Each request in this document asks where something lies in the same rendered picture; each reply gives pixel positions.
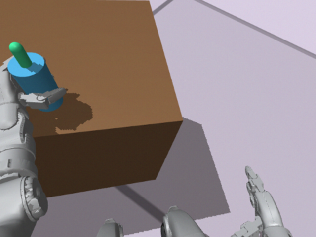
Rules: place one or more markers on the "right robot hand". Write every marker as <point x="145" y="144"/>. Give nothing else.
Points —
<point x="266" y="211"/>

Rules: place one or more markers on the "right robot arm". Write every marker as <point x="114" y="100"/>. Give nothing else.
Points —
<point x="276" y="231"/>

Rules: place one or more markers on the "bottle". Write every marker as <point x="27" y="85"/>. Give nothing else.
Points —
<point x="32" y="74"/>

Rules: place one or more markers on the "left robot arm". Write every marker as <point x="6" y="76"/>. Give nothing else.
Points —
<point x="22" y="200"/>

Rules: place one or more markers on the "left robot hand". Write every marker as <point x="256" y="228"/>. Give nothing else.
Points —
<point x="11" y="92"/>

